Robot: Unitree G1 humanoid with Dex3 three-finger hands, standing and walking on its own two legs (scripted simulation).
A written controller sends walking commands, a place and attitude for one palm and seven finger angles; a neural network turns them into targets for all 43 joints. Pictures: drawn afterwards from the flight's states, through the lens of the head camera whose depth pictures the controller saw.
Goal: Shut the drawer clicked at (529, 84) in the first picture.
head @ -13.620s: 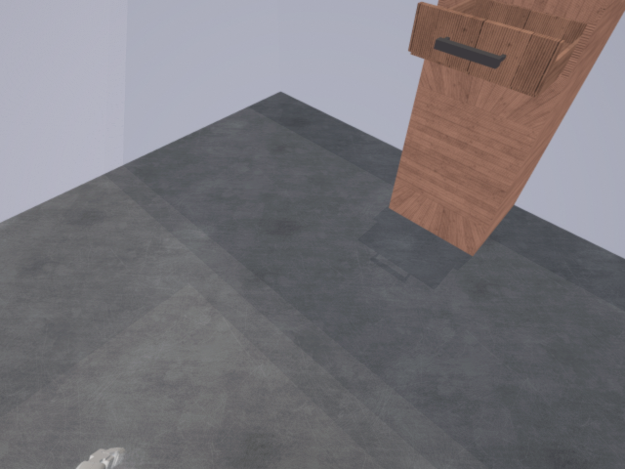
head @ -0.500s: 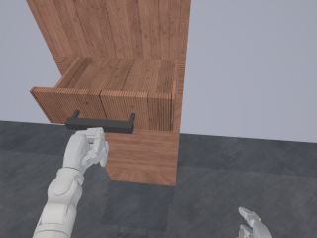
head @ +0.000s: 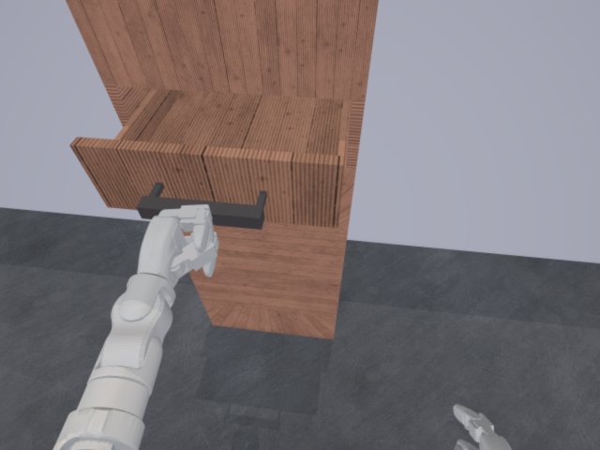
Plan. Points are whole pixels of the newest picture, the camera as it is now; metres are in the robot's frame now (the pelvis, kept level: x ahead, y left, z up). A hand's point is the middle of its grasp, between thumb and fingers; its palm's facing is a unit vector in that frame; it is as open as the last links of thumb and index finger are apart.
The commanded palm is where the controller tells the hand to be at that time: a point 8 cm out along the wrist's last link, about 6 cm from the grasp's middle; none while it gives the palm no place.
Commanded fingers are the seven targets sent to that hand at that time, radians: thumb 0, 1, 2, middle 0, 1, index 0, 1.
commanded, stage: push the drawer shut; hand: left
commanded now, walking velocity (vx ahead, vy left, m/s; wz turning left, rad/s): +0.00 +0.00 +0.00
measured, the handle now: (205, 202) +0.43 +0.15 +0.10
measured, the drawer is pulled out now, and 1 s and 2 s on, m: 0.16 0.04 0.00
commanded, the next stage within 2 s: pull the fist back off the drawer in 1.56 s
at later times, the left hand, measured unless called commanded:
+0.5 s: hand (228, 211) +0.42 +0.12 +0.10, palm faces -0.08 -1.00 -0.03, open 3.0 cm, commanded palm +0.40 +0.17 +0.10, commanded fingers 0.00 0.90 0.90 -1.40 -1.60 -1.40 -1.60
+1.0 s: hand (234, 186) +0.46 +0.11 +0.10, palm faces -0.08 -1.00 -0.01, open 3.1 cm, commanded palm +0.46 +0.17 +0.10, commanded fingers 0.00 0.90 0.90 -1.40 -1.60 -1.40 -1.60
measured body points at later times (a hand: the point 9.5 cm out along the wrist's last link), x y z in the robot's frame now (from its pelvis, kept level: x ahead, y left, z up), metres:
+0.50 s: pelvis -0.01 +0.00 +0.00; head +0.03 -0.01 +0.45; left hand +0.42 +0.17 +0.10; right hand +0.06 -0.26 -0.12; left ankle +0.01 +0.08 -0.72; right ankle -0.03 -0.07 -0.72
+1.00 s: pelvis -0.01 +0.00 -0.01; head +0.05 +0.00 +0.44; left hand +0.46 +0.17 +0.10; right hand +0.01 -0.26 -0.13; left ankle +0.01 +0.08 -0.72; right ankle -0.03 -0.07 -0.72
